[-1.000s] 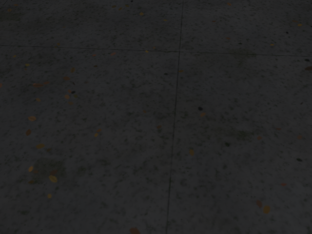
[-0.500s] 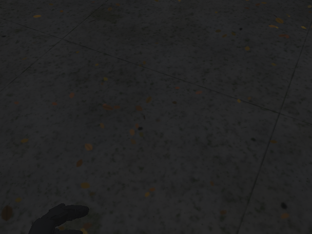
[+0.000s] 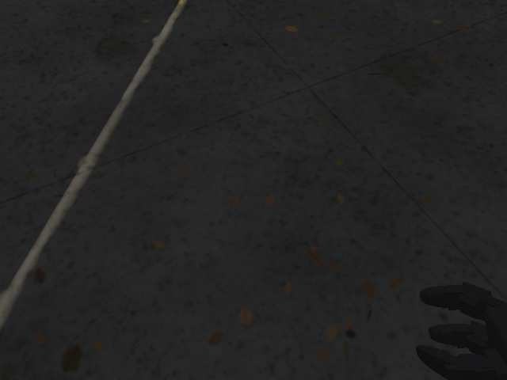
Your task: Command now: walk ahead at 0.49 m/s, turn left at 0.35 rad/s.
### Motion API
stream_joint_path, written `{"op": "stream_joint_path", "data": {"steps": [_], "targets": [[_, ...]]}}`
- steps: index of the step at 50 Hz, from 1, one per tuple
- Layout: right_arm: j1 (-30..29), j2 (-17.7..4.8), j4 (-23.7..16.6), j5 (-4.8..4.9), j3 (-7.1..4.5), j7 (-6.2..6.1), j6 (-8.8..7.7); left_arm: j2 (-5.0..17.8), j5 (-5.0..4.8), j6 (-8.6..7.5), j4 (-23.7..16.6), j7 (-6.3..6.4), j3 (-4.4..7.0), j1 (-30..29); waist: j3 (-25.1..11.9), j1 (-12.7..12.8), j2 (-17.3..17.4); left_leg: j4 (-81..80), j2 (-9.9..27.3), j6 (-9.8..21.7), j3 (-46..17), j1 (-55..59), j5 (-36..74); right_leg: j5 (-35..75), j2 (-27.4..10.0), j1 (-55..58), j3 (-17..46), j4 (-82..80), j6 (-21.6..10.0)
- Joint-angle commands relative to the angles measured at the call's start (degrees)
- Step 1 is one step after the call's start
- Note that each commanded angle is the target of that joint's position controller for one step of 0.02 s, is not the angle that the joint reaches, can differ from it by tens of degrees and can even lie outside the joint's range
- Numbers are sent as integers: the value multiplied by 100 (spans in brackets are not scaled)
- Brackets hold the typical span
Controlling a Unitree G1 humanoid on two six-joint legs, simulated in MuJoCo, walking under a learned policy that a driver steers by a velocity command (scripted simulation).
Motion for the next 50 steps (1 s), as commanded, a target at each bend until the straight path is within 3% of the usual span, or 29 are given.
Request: {"op": "stream_joint_path", "data": {"steps": [1,2,3,4,5,6,7,8,9,13,15,19,22,24,25,26,27,28,29,30,31,32,35,38,41,43,45,48,50], "targets": [[1922,-344,491,-90,-124,-92,-83,1154,-89,-31,-491,105,190,-744,-623,-1329,-852,-736,-534,285,220,3134,364,6767,-999,-1277,126,1602,-531],[2543,-487,755,-163,-187,-173,-134,1116,-146,18,-517,143,175,-772,-889,-1624,-758,-1308,-327,377,-40,3923,1029,5987,-820,-1572,35,2835,-446],[2620,-868,875,-195,-266,-277,-155,731,-82,80,-619,134,121,-390,-1366,-1300,153,-762,794,470,-957,5078,3729,1339,-220,-2550,-32,4794,-349],[2516,-1215,642,-36,-351,-333,-155,288,-241,205,-712,146,-9,694,-2895,-732,984,169,2635,1496,-3111,6746,8095,-1706,234,-3730,811,7093,-216],[2592,-1062,541,285,-427,-426,-110,658,-207,278,-705,206,27,311,-3565,-1136,279,-278,2598,1716,-3065,6555,7502,-1106,192,-3900,1621,7309,-225],[2061,-790,537,356,-351,-502,-87,623,-187,291,-796,196,-1,-198,-2661,-940,106,-821,2200,1576,-2561,5586,5888,-583,-58,-4082,1539,6868,-198],[1778,-410,661,345,-235,-525,-69,578,-74,300,-799,177,-17,-536,-1722,-741,-179,-1207,1841,1301,-2203,4655,4829,-430,-243,-4108,1434,6178,-175],[1690,-193,762,322,-153,-570,-70,478,12,369,-799,155,-48,-686,-1165,-578,-235,-1474,1601,1141,-1957,3977,4561,-414,-330,-3948,1439,5683,-141],[1694,-76,843,308,-100,-590,-76,411,74,482,-722,131,-50,-584,-914,-449,-234,-1709,1443,970,-1677,3319,4541,-302,-348,-3450,1423,5258,-112],[1626,-174,1056,158,-120,-491,-193,30,34,659,-616,116,-87,-548,-1085,-195,-2,-2004,1095,824,-928,2494,4540,194,-193,-2512,1218,4119,-85],[1731,-363,1129,179,-224,-446,-157,118,23,685,-778,197,-42,-1035,-947,-323,209,-1963,885,731,-981,2407,4106,537,-79,-2613,1136,3704,-111],[1956,-555,1137,174,-403,-455,79,288,1,799,-1047,302,22,-1733,-737,-548,272,-1988,958,805,-1724,2353,2094,472,46,-2934,1295,3469,-85],[2034,-611,1093,140,-512,-489,252,295,-18,787,-1231,350,16,-2056,-511,-655,365,-1895,976,850,-2390,2473,1138,74,164,-3103,1440,3071,-99],[1950,-666,1033,149,-578,-495,317,293,-65,724,-1278,382,3,-1988,-498,-613,422,-1740,905,752,-2778,2610,1044,-38,281,-2873,1515,2421,-165],[1792,-676,982,187,-601,-496,345,274,-78,679,-1240,399,-4,-1770,-501,-467,404,-1615,756,576,-2841,2509,861,207,314,-2467,1504,1746,-205],[1598,-619,906,257,-600,-507,371,334,-43,613,-1180,427,14,-1467,-505,-295,316,-1351,481,280,-2749,2159,356,736,158,-1803,1546,821,-254],[1719,-243,800,324,-519,-525,373,742,70,572,-1204,480,101,-1382,-629,-406,-494,-505,-13,-109,-2169,1579,-1235,849,-943,-1138,2353,195,-492],[2026,-23,676,357,-486,-555,381,1332,101,634,-1378,470,224,-1880,-504,-679,-1871,667,-1061,-410,-726,530,-3283,2211,-2385,-1049,3786,-52,-1207],[1999,-631,806,70,-627,-545,423,1029,69,684,-1392,455,195,-1805,-445,-604,-1185,1881,-496,-537,-574,652,-3319,3045,-2480,-1467,3483,99,-1628],[2014,-746,876,70,-713,-508,468,629,50,684,-1473,438,72,-1999,-385,-754,-771,2319,-379,-592,-603,805,-3028,3275,-2132,-1635,2949,216,-1594],[2125,-710,950,81,-729,-467,538,449,56,698,-1547,418,23,-2279,-254,-900,-603,2662,-279,-680,-570,848,-2702,3244,-1735,-1747,2321,284,-1403],[2168,-691,947,101,-730,-395,602,434,70,697,-1611,426,18,-2456,-295,-971,-796,2938,-244,-744,-502,771,-2423,3262,-1466,-1637,1896,369,-1253],[1960,-565,803,232,-663,-272,667,484,118,700,-1647,405,57,-2278,-333,-762,-999,2937,-149,-962,-238,636,-2123,3573,-1282,-1389,1211,502,-1213],[1482,-450,532,231,-591,-208,698,631,103,686,-1547,381,150,-1847,-328,-478,-1067,2312,61,-1024,-101,493,-2118,3648,-1538,-948,1045,565,-1307],[1223,-349,311,255,-533,-139,721,760,122,659,-1521,298,237,-1738,-415,-397,-1144,1561,231,-930,64,893,-2235,3746,-1719,-935,727,702,-1295],[902,-421,102,243,-519,-33,727,928,172,621,-1506,191,328,-1529,-573,-207,-1264,1107,338,-743,258,1220,-2283,880,-1876,-1082,797,182,-1179],[569,-557,-106,208,-547,113,724,1145,196,597,-1527,148,415,-1560,-372,-170,-1383,843,369,-609,430,1235,-2496,-1136,-2077,-1242,1040,-321,-1046],[481,-510,-153,215,-530,231,662,1265,178,581,-1519,109,488,-1605,-182,-264,-1026,217,354,-320,615,1697,-2706,-1427,-2215,-1434,797,-484,-845],[956,-408,54,206,-498,213,613,1270,105,603,-1523,81,504,-1837,-133,-558,-839,-545,219,-83,848,2546,-2445,-1292,-2067,-1826,272,-200,-634]]}}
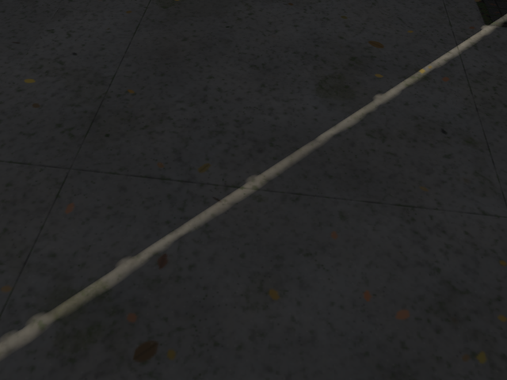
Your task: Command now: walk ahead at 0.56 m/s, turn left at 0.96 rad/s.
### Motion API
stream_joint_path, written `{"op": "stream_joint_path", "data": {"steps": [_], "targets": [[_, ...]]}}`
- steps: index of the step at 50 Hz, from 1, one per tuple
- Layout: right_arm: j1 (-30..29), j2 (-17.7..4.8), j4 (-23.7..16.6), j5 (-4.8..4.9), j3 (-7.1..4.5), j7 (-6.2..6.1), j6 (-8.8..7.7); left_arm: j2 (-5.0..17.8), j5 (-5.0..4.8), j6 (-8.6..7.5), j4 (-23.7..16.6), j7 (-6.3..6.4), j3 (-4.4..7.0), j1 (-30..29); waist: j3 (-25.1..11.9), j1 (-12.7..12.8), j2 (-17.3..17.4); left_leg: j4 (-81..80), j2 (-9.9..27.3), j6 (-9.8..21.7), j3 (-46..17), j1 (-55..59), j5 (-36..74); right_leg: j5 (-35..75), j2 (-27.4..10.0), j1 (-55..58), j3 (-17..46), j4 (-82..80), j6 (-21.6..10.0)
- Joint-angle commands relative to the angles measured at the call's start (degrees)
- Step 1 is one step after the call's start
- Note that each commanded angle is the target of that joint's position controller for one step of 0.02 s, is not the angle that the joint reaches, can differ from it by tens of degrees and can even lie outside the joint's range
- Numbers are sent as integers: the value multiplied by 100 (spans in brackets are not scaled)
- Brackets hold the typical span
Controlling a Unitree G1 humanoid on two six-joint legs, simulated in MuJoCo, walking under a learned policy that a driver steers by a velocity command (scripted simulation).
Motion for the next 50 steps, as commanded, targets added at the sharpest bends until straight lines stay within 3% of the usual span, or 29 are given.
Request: {"op": "stream_joint_path", "data": {"steps": [1,2,3,4,5,6,9,15,19,21,22,23,24,25,26,27,31,36,38,40,42,43,44,45,46,47,48,49,50], "targets": [[473,-394,-149,-45,-95,-31,-181,930,-114,-46,-434,-25,285,-633,-47,-559,-116,-1268,-339,383,501,1102,496,-1768,-1135,-703,721,-894,-351],[1658,-650,379,-87,-217,-166,-247,645,-99,-42,-456,-29,208,-743,-308,-1061,819,-1707,-422,622,31,2468,96,-1292,-588,-1605,163,854,-129],[2290,-1301,526,-59,-371,-289,-315,41,-64,-41,-724,-73,6,-1047,-64,-1362,2349,-2152,942,1177,-2641,3226,-1396,-2127,155,-3761,101,3368,111],[1886,-1440,122,15,-320,-433,-405,144,134,-102,-1188,-124,-13,-1716,269,-1324,1802,-2872,1574,1567,-4601,2914,-1363,-1836,697,-5221,1465,4104,248],[1673,-1268,153,20,-254,-544,-426,346,142,-196,-1304,-196,23,-1949,446,-1209,1139,-2893,1597,1596,-4023,2750,-995,-1153,294,-5395,1984,4150,226],[1504,-1165,132,-6,-205,-617,-461,458,63,-293,-1165,-257,32,-1600,390,-927,1087,-2948,1351,1539,-3591,2530,-717,-562,207,-5043,2011,3949,226],[1189,-984,95,4,-91,-618,-659,716,138,-269,-727,-318,81,-965,340,-467,865,-3296,642,1384,-2930,1930,-55,207,258,-4114,1974,3528,326],[1710,-1066,447,20,-134,-596,-915,308,-40,-230,-1006,-332,-109,-2014,599,-623,646,-3242,249,1361,-2664,1394,2015,1072,614,-3641,1844,1995,343],[1750,-1209,616,95,-175,-688,-983,332,-106,-294,-1221,-304,-144,-2339,498,-618,789,-3159,545,1180,-2940,1419,3707,1449,771,-2467,1928,940,70],[1396,-1435,608,85,-219,-672,-1005,633,-126,-328,-876,-147,-14,-1064,-237,13,765,-1942,327,832,-2668,1154,6006,849,1150,-452,1825,792,-138],[1178,-1568,609,42,-255,-633,-1012,863,-168,-333,-561,-3,113,253,-932,725,616,-404,103,676,-2505,599,6314,539,1113,1146,1778,823,-215],[1029,-1194,550,-11,-156,-606,-1094,1181,-65,-353,-309,156,254,1563,-1664,1287,367,1408,-334,599,-2322,-452,5183,-648,346,2771,2457,940,-308],[1387,-109,232,170,98,-596,-1121,1680,205,-425,-262,169,348,1828,-2438,844,-1639,3503,-1134,526,-1891,-1914,294,-3749,-1458,3646,5423,-351,-660],[1163,-407,133,133,155,-586,-1086,1364,138,-423,-413,110,293,892,-2046,431,-1820,4071,-905,626,-1749,-2356,292,-4322,-1618,2697,7187,-1504,-707],[967,-651,231,36,102,-573,-992,866,102,-405,-503,99,199,175,-1167,203,-1212,4157,-480,613,-1499,-2544,776,-3995,-1522,1896,6371,-1352,-796],[898,-749,330,-72,92,-512,-916,539,72,-398,-425,81,137,82,-784,134,-417,3935,-164,585,-1314,-2451,1043,-3069,-1367,1294,5455,-1218,-877],[239,-241,-18,-140,224,-241,-615,190,-26,-609,160,2,11,344,196,-169,-282,3545,381,364,-1198,-2602,978,-1148,-1182,-34,3460,-1741,-777],[-565,-293,-507,-59,276,-112,-481,290,-48,-843,336,-52,29,-23,654,-558,-194,2468,449,321,-864,-2756,2274,643,-791,-380,1200,-2316,-475],[-1021,-287,-599,-95,309,-17,-502,397,-57,-863,461,-32,60,191,813,-421,130,1373,298,501,-265,-2261,2747,1304,-514,-269,504,-2510,-404],[-1177,-139,-596,-122,353,4,-567,650,-82,-832,555,-9,102,466,819,-363,146,609,-8,697,210,-1772,2743,3513,-502,250,204,-2148,-420],[-452,-338,-315,-129,256,-127,-632,979,-155,-713,500,15,171,471,226,-727,-39,267,-570,771,508,-1021,2409,6567,-579,997,204,-780,-366],[469,-487,-46,-113,162,-212,-673,1179,-184,-594,444,17,227,342,-299,-1158,-122,83,-785,840,430,-99,2236,7139,-688,1006,279,484,-362],[1692,-702,365,-116,9,-334,-704,1186,-240,-506,349,2,238,195,-958,-1631,-48,-383,-937,981,183,1326,2555,6669,-736,601,410,2124,-303],[1906,-960,636,-144,-143,-518,-674,837,-204,-493,356,-63,171,357,-1013,-1419,449,-562,-821,888,-337,2442,2742,2869,-247,-571,567,3682,-91],[1498,-1663,456,-37,-308,-607,-620,96,-77,-434,148,-118,24,674,-711,-722,1636,-114,389,991,-2069,2847,6031,-1870,589,-2144,646,6061,143],[1538,-2106,119,-84,-464,-539,-559,415,-174,-405,-351,-39,54,1028,-2577,-645,1382,-840,1401,2203,-4369,4339,6717,-1783,868,-3157,1892,7171,311],[1335,-1853,-16,-15,-466,-587,-522,498,-139,-463,-367,27,-6,580,-2511,-658,485,-1409,1308,2125,-4499,3915,5973,-1080,573,-3299,2286,6836,248],[1080,-1549,52,32,-412,-641,-530,460,-143,-467,-366,36,-44,302,-1701,-500,141,-1627,1059,2021,-4025,2963,5443,-759,411,-3243,2302,6319,238],[924,-1251,131,72,-328,-682,-559,385,-22,-423,-355,52,-67,63,-1157,-311,-186,-1751,736,1839,-3695,2186,5221,-725,233,-3094,2337,5842,262]]}}
Over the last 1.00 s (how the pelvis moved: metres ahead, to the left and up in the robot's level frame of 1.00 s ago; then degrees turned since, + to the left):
0.19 -0.02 0.01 38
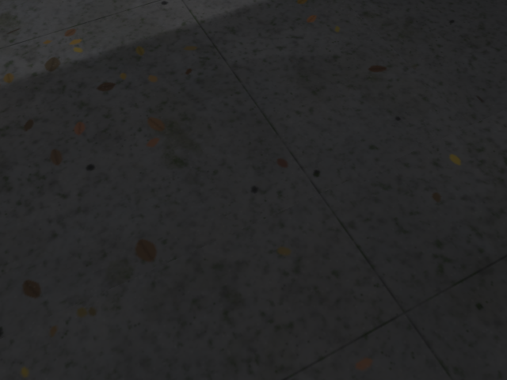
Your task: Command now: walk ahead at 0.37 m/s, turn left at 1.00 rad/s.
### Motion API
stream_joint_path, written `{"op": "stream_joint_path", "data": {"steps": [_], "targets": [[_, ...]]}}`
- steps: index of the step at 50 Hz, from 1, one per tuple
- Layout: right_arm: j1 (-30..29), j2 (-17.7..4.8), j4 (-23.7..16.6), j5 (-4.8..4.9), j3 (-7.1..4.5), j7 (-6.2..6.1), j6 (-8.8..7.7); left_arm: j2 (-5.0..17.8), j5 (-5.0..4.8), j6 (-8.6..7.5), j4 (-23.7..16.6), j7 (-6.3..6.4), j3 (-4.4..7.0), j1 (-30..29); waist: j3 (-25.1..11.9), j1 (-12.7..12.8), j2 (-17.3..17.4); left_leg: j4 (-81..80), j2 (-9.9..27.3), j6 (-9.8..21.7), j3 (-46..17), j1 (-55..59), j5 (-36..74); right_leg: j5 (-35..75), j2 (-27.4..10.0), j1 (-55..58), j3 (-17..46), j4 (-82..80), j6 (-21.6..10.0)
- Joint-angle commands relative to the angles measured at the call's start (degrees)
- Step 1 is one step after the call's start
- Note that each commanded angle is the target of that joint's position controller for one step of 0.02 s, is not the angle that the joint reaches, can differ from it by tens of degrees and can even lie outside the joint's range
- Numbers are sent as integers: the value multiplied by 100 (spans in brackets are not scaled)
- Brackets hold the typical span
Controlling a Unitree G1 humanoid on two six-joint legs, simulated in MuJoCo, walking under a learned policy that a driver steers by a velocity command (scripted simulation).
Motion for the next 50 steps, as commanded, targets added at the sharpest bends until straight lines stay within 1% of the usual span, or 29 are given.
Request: {"op": "stream_joint_path", "data": {"steps": [1,2,3,5,9,13,15,17,19,21,22,23,24,25,26,27,28,29,31,33,35,40,43,44,46,47,48,49,50], "targets": [[676,-943,-301,115,-363,-212,-79,868,156,41,-552,83,146,331,-1510,-79,-518,-1977,1836,959,-3078,2998,3866,117,-131,-2109,353,-32,27],[690,-816,-244,152,-309,-221,-106,879,207,175,-530,95,152,358,-1377,16,-574,-2028,1741,831,-2879,2470,4346,142,-199,-1812,343,-333,75],[772,-804,-192,156,-304,-194,-140,844,215,271,-556,103,145,303,-1410,41,-669,-2023,1662,753,-2764,2222,4631,106,-263,-1658,347,-681,118],[922,-903,-138,103,-352,-166,-182,730,195,350,-681,113,100,-39,-1465,-36,-751,-1959,1469,551,-2611,2035,4982,302,-281,-1646,301,-1253,128],[1236,-916,-76,116,-381,-226,-79,720,135,433,-950,140,55,-740,-1494,-295,-304,-1750,1074,-88,-2642,2279,4929,1387,29,-2049,306,-2015,-6],[1588,-929,5,123,-395,-292,48,831,97,450,-1123,154,21,-1337,-1258,-538,8,-1582,952,-388,-3190,2883,4505,1614,402,-2533,545,-2648,-86],[1716,-960,20,47,-397,-240,29,854,90,402,-1160,114,-14,-1588,-1204,-645,192,-1911,1048,-173,-3774,3222,2652,1615,498,-2728,746,-3025,-94],[1764,-974,5,-33,-396,-165,-43,934,101,303,-1210,68,-23,-1955,-912,-784,282,-2223,1162,169,-4296,3562,799,1576,531,-3014,935,-3605,-116],[1771,-983,29,-63,-398,-138,-112,974,112,179,-1266,37,-27,-2236,-657,-886,340,-2299,1181,355,-4505,3623,125,1509,606,-2875,963,-4285,-140],[1549,-1029,7,-62,-403,-139,-158,1015,58,95,-1261,24,-9,-2110,-586,-751,478,-2253,1145,263,-4603,3145,94,1426,692,-1958,941,-4889,-173],[1335,-1047,-31,-58,-397,-122,-177,1055,10,66,-1194,33,15,-1812,-638,-559,538,-2165,1099,159,-4605,2649,224,1284,761,-1124,867,-5109,-210],[1029,-1055,-92,-61,-377,-82,-201,1115,-50,37,-1044,68,61,-1248,-806,-221,522,-1903,967,-3,-4490,1938,459,1096,874,109,736,-5330,-273],[908,-1039,-75,-34,-343,-35,-269,1279,-60,-23,-847,126,161,-470,-1117,229,234,-1129,671,-197,-4165,1212,697,1072,798,1568,746,-5613,-383],[1125,-687,-23,40,-237,5,-364,1719,24,-94,-729,212,331,332,-1718,489,-853,487,106,-408,-3186,586,-208,-193,-212,2895,1704,-5988,-625],[1176,-346,-248,159,-102,6,-380,2053,106,-34,-795,293,401,670,-2358,431,-1878,1841,-545,-632,-2127,-624,-2591,-2480,-1652,3784,4308,-6958,-1129],[963,-623,-225,23,-51,-56,-320,1800,76,-2,-779,273,413,169,-1737,183,-1301,2544,70,-610,-1822,-1186,-1741,-2832,-1759,2961,5125,-7075,-1262],[621,-854,-184,-114,-92,-20,-283,1343,49,8,-798,244,326,-2,-1213,134,-532,2726,405,-604,-1682,-1186,-1155,-2330,-1565,2309,4372,-6891,-1190],[507,-889,-162,-179,-115,69,-248,1144,42,5,-721,219,281,-17,-866,71,-121,2643,638,-631,-1509,-1106,-822,-1572,-1296,1835,3406,-6906,-1083],[456,-702,-166,-233,-68,241,-154,1086,56,-63,-503,200,242,250,-569,22,-390,2603,973,-697,-1245,-1132,-546,-679,-913,1445,2277,-7171,-883],[189,-536,-316,-182,16,334,-92,993,17,-171,-294,98,234,535,-477,59,-539,2850,1190,-692,-1015,-1445,-265,4,-837,1404,1675,-7311,-796],[-97,-426,-460,-133,71,383,-72,902,-16,-251,-144,29,218,750,-438,73,-510,3096,1293,-668,-953,-1795,132,642,-805,1437,1121,-7423,-672],[-1073,-314,-788,-71,170,443,-75,725,26,-383,222,-52,156,1180,1,152,-434,2322,1197,-618,-359,-1817,967,2779,-451,1157,-418,-7649,-357],[-1797,-96,-1000,-113,301,535,-97,750,61,-407,556,24,149,1805,152,323,-391,1314,1095,-421,372,-1745,794,4548,-404,1720,-1004,-7580,-164],[-1875,-23,-1033,-101,347,543,-106,803,80,-400,608,61,148,1816,111,251,-446,914,993,-295,599,-1376,698,5500,-396,1788,-1239,-7465,-79],[-1730,-40,-972,-111,367,491,-84,1028,59,-367,667,192,174,1843,-252,-19,-675,398,555,-61,1034,-356,475,8416,-529,1978,-1485,-6856,-14],[-1393,-165,-859,-121,329,446,-57,1221,56,-312,691,282,216,1809,-495,-289,-851,280,388,23,1055,144,215,9399,-691,2112,-1495,-6311,-4],[-648,-393,-630,-124,239,393,-46,1387,75,-224,669,348,255,1661,-868,-728,-923,185,239,162,935,960,-101,9949,-857,2053,-1448,-5334,-27],[513,-678,-257,-119,94,319,-53,1495,89,-155,559,365,274,1342,-1308,-1254,-960,4,215,397,585,2203,-339,9888,-1011,1539,-1297,-3979,-109],[1889,-1004,186,-70,-119,180,-114,1539,101,-110,425,283,293,972,-1792,-1818,-737,-723,361,694,24,3930,-168,8103,-873,496,-1275,-1949,-229]]}}
Over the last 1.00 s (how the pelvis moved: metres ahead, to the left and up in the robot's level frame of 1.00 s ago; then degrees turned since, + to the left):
0.58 0.39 -0.04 58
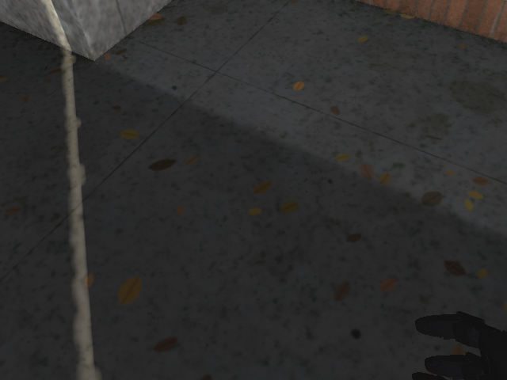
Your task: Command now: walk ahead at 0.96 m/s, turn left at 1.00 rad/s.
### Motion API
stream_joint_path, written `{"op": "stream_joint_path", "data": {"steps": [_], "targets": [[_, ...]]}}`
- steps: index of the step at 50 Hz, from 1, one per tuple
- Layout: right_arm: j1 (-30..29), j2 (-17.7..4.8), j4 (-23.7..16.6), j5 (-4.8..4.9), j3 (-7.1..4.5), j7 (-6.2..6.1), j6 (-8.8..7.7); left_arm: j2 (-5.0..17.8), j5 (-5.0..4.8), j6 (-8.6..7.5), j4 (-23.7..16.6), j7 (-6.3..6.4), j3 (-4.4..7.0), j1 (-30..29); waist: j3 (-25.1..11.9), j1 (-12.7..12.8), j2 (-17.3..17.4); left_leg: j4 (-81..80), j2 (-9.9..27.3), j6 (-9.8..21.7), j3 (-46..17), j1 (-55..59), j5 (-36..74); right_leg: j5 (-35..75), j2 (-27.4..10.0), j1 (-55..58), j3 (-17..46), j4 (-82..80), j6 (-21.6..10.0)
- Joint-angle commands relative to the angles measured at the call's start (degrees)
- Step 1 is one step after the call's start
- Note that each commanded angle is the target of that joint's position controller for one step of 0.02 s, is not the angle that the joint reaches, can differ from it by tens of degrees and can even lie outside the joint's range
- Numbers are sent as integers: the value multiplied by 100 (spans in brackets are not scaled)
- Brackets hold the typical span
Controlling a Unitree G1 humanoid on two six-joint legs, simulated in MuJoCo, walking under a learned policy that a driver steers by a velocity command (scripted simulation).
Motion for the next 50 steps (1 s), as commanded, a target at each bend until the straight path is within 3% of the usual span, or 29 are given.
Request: {"op": "stream_joint_path", "data": {"steps": [1,2,3,4,5,6,7,10,14,16,18,19,20,21,22,24,27,31,34,37,38,39,40,41,42,43,45,46,50], "targets": [[2786,-1417,687,286,-725,-388,24,1238,77,-52,-854,-96,299,-1420,-1084,-1692,251,-724,453,606,-1646,5296,-382,824,-223,-4234,537,5505,-208],[2481,-2064,437,22,-816,-387,97,1050,-83,-173,-1655,-100,217,-1207,-1867,-1095,778,-1085,1946,1869,-4734,6729,-105,-785,131,-6383,1385,7268,59],[2912,-1796,392,15,-822,-495,121,1279,-105,-310,-1793,-116,196,-1785,-1954,-1446,-473,-1949,2045,1844,-5305,6469,-594,-277,-89,-6757,2170,6980,17],[2702,-1487,612,70,-772,-550,58,1211,-86,-376,-1821,-141,146,-1849,-834,-1050,-777,-2453,1883,1521,-4896,5267,-631,-49,-386,-6652,2215,6027,-103],[2440,-1236,681,68,-704,-582,-35,1183,0,-331,-1784,-157,142,-1881,-188,-635,-972,-2609,1550,1236,-4382,4150,-274,-121,-574,-6210,2176,5324,-92],[2112,-1126,623,50,-642,-626,-131,1112,170,-192,-1651,-176,127,-1830,106,-358,-1149,-2602,1108,981,-3757,3421,26,-283,-670,-5809,2135,5098,-48],[1948,-1022,565,72,-569,-648,-225,1056,254,-43,-1667,-218,100,-1553,201,-83,-846,-2678,996,1014,-3594,2706,183,-368,-753,-5426,2131,4719,48],[1754,-1036,539,111,-566,-561,-434,889,197,90,-2100,-309,36,-2437,605,-69,-505,-3117,462,860,-3217,949,-26,250,-835,-4601,1815,3068,231],[2164,-1189,664,178,-678,-441,-503,720,-63,38,-2339,-380,-40,-3113,327,-504,-133,-3057,325,387,-3093,825,1397,2558,-405,-3116,1645,1237,12],[2484,-1219,808,203,-687,-453,-487,896,-43,21,-2300,-346,15,-3106,89,-642,-84,-2627,489,211,-3075,1939,2597,2507,-221,-3072,1565,702,-194],[2616,-1432,939,125,-706,-486,-473,1255,0,-30,-2001,-249,190,-2118,-676,-165,-136,-1069,603,-72,-2944,2790,4417,1642,144,-2144,1480,586,-400],[2345,-1518,941,60,-712,-474,-478,1413,-4,-44,-1735,-162,300,-1026,-1177,565,-170,354,491,-227,-2753,2372,4408,1364,52,-954,1430,586,-475],[2111,-1027,830,2,-585,-490,-548,1806,83,-58,-1482,-33,449,171,-1749,1088,-600,2449,161,-346,-2387,1412,2990,-178,-782,254,2355,637,-620],[2956,-88,561,277,-350,-482,-575,2383,269,-89,-1385,-91,557,12,-2379,244,-2712,4275,-640,-597,-1965,-223,-1714,-1401,-2517,1135,5939,-731,-1265],[2594,-519,620,102,-314,-536,-556,1886,125,-57,-1474,-188,534,-654,-1797,181,-1974,4472,-178,-444,-1924,-983,-1234,-2292,-2369,638,6830,-1286,-1407],[1682,-703,552,-28,-338,-429,-466,1137,77,-71,-1400,-262,397,-1298,-547,68,-513,3973,375,-469,-1737,-966,-484,-1170,-1898,-834,4954,-1177,-1370],[1363,-271,305,-60,-217,-252,-328,739,45,-197,-878,-294,246,-956,-46,-256,-711,3529,495,-522,-1859,-960,-762,-83,-1459,-1686,3713,-1446,-1236],[423,-277,-224,-89,-86,-148,-297,912,-80,-352,-664,-317,253,-1019,493,-494,-757,1970,620,-686,-1572,-1262,-5,1286,-1281,-2206,2435,-2274,-1214],[41,67,-246,-67,86,-19,-407,928,-210,-427,-515,-369,216,-980,570,-457,-548,-66,432,-706,-513,718,1383,3988,-885,-2982,1464,-2610,-1058],[838,-206,172,-143,-22,-127,-446,1384,-284,-422,-355,-336,301,-817,-66,-790,-797,-679,-59,-571,-336,1850,1491,6163,-904,-2004,1250,-1462,-852],[1700,-352,512,-165,-96,-204,-462,1455,-283,-355,-334,-284,309,-849,-544,-1153,-865,-888,-161,-483,-430,2687,1596,6508,-844,-1854,1198,-395,-729],[2497,-520,843,-199,-173,-286,-477,1427,-317,-287,-330,-226,292,-899,-884,-1503,-945,-1238,86,-410,-677,3406,2044,6150,-689,-1932,1143,869,-576],[3014,-913,1034,-263,-281,-384,-480,1228,-296,-233,-426,-196,267,-800,-1354,-1544,-569,-962,850,-331,-1237,4209,3482,3967,-310,-2408,1023,2575,-481],[2958,-1320,993,-308,-363,-422,-461,408,-306,-157,-492,-198,125,227,-2316,-775,905,119,2623,510,-3209,5847,8177,-1597,435,-3933,1266,5288,-316],[3076,-1304,958,135,-501,-420,-434,783,-418,-67,-564,-116,148,340,-3505,-953,694,-223,2900,1126,-4119,6429,8522,-1360,416,-4552,2134,6129,-350],[2438,-1061,816,286,-495,-494,-390,957,-284,-48,-711,-109,159,-367,-2804,-813,261,-788,2415,967,-3665,5541,7047,-577,20,-4760,2013,5749,-345],[1901,-631,860,267,-423,-567,-328,872,-53,-3,-971,-112,130,-1373,-1134,-560,-198,-1442,1725,655,-3114,3851,5620,-236,-214,-4957,1927,4921,-247],[1926,-593,879,272,-430,-616,-300,859,18,109,-1042,-123,134,-1450,-867,-427,-278,-1672,1543,566,-3002,3212,5584,-165,-249,-4672,1948,4646,-180],[1905,-745,845,145,-545,-567,-261,585,10,377,-1310,-107,80,-1671,-989,-124,-320,-1890,1266,537,-2834,2148,5325,-82,-254,-4117,1960,3596,-12]]}}
Over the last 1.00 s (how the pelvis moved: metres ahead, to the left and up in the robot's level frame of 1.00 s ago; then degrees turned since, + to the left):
0.54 0.17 0.01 58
